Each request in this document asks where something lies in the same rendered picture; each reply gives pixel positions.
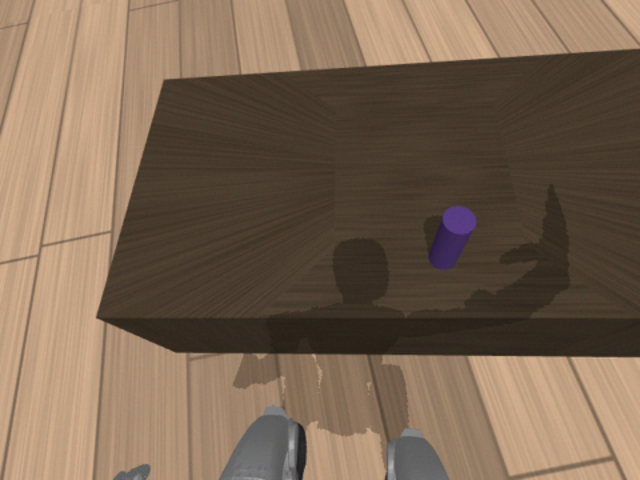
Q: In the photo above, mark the can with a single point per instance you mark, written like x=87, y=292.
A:
x=454, y=230

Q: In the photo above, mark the left robot hand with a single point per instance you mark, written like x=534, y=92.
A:
x=138, y=473

